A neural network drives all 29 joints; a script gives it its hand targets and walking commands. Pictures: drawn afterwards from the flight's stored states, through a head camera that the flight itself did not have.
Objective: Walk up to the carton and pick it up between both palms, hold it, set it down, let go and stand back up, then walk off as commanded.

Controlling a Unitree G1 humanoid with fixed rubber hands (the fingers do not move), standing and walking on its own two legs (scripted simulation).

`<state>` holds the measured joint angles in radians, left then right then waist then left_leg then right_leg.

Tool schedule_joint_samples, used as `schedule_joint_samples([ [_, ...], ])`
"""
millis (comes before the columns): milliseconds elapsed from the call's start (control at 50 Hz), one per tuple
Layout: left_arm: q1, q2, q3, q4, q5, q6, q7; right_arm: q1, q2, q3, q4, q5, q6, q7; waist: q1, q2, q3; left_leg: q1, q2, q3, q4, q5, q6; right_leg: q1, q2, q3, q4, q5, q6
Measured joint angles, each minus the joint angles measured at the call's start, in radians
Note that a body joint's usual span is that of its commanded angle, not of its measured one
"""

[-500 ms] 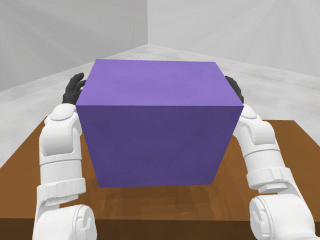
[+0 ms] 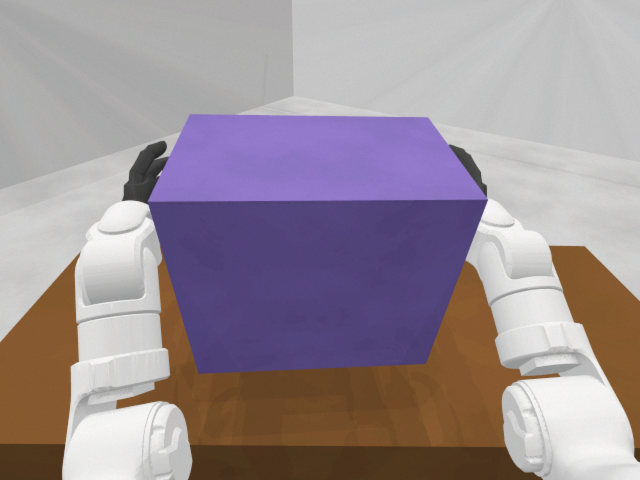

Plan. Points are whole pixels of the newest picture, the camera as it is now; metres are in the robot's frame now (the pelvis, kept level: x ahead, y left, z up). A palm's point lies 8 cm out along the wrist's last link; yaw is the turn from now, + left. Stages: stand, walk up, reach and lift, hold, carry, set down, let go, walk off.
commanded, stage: hold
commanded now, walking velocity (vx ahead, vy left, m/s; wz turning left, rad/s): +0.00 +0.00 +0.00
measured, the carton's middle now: (313, 245) +0.35 +0.00 +0.21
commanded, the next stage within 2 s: none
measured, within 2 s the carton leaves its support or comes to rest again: neither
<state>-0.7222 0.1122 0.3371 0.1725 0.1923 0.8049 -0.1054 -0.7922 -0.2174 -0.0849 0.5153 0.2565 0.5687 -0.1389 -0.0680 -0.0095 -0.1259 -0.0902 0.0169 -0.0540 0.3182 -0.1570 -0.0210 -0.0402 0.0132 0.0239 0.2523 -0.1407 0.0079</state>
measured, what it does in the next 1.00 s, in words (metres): stands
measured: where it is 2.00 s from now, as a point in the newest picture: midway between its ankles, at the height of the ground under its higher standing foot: outside the picture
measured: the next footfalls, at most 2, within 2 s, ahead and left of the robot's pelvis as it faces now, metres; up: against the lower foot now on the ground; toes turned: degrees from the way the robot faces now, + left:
none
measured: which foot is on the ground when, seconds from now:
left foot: down 0.00-1.00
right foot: down 0.00-1.00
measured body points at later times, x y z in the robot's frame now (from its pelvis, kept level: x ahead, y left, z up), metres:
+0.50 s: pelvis +0.01 +0.00 +0.00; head -0.07 +0.01 +0.44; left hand +0.37 +0.18 +0.26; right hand +0.38 -0.19 +0.25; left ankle +0.02 +0.13 -0.75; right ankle +0.00 -0.13 -0.75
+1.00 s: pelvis +0.00 +0.00 +0.00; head -0.08 +0.01 +0.44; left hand +0.37 +0.18 +0.27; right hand +0.37 -0.19 +0.25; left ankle +0.02 +0.13 -0.75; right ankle +0.00 -0.13 -0.75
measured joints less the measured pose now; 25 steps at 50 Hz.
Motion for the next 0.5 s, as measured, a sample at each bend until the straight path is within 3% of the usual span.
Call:
schedule_joint_samples([
  [500,0.021,0.0,0.008,-0.036,-0.001,0.018,-0.011,0.015,-0.007,0.029,-0.041,0.023,0.024,-0.02,-0.002,0.01,0.001,0.014,0.004,-0.004,-0.003,-0.007,-0.004,0.015,0.004,-0.003,-0.004,-0.007,-0.003],
])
